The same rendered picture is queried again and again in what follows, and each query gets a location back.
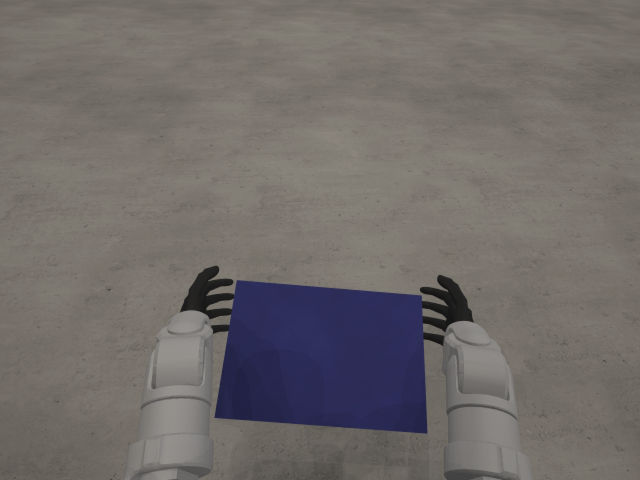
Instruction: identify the right robot forearm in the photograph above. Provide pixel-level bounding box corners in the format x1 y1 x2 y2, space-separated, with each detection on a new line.
442 321 533 480

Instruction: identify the carton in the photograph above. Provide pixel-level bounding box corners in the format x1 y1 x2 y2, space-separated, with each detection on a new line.
214 280 427 434

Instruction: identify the left robot forearm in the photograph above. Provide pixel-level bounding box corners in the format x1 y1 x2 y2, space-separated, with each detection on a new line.
123 310 214 480

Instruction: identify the robot right hand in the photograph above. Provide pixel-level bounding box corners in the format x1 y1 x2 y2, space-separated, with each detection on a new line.
420 275 474 346

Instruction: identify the robot left hand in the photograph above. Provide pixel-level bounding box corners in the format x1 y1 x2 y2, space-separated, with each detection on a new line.
180 266 234 334

